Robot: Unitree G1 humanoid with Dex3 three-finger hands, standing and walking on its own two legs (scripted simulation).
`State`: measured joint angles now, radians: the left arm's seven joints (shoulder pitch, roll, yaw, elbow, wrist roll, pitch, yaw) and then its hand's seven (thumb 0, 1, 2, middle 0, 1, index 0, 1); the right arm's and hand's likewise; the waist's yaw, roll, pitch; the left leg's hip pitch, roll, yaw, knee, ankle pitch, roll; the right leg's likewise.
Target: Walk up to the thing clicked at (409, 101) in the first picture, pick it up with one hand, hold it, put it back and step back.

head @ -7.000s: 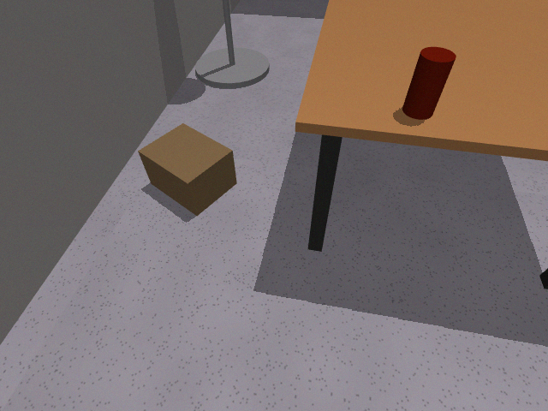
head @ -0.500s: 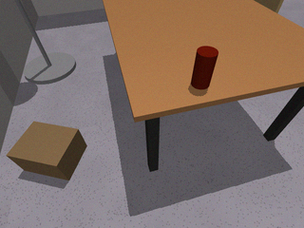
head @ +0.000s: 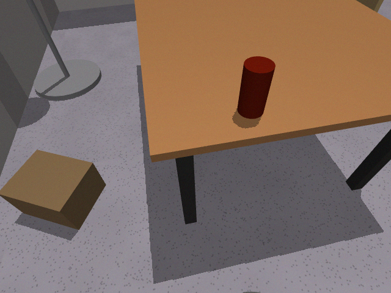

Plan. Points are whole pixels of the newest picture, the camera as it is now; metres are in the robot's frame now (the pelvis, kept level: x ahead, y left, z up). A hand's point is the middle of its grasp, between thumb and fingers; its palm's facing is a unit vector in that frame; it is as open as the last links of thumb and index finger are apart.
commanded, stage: walk up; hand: right
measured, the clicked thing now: (254, 89) +0.63 -0.17 +0.05
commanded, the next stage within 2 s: none
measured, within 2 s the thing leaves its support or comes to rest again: neither
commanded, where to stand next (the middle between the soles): +0.18 -0.02 m, yaw +8 degrees
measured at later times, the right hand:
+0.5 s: hand (308, 231) +0.28 -0.26 -0.13, palm faces -0.16 +0.91 -0.38, open 7.4 cm
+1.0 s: hand (316, 245) +0.25 -0.28 -0.15, palm faces -0.24 +0.90 -0.37, open 7.4 cm
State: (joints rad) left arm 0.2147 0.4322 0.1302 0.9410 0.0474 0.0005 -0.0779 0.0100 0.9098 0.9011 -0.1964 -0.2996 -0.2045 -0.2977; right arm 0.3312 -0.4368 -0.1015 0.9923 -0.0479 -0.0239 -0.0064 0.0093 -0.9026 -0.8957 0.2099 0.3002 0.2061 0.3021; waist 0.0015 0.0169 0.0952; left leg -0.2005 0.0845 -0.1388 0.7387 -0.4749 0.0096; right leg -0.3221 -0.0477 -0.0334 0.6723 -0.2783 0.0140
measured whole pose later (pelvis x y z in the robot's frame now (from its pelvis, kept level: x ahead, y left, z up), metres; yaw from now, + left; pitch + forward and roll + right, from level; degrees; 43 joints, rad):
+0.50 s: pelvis +0.12 -0.03 +0.00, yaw +6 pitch -3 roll +0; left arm 0.24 0.38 0.03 0.87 -0.01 0.01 -0.01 0.01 0.91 0.90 -0.20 -0.30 -0.21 -0.30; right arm 0.15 -0.35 -0.03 0.82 -0.01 -0.04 0.00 0.01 -0.91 -0.90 0.21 0.30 0.20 0.30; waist 0.04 -0.03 0.15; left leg -0.38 0.00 0.00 0.64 -0.21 0.02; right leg -0.33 -0.04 -0.02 0.98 -0.59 -0.03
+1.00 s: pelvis +0.11 -0.04 +0.00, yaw +11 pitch -2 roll +2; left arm 0.20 0.44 0.06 0.89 0.00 0.01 0.02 0.01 0.91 0.90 -0.20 -0.30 -0.21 -0.30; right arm 0.17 -0.38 -0.06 0.92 -0.03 0.01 0.02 0.01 -0.91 -0.90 0.20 0.30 0.20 0.30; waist 0.04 -0.04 0.17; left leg -0.29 -0.03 -0.02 0.67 -0.34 -0.01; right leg -0.37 -0.12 0.01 0.85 -0.49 0.01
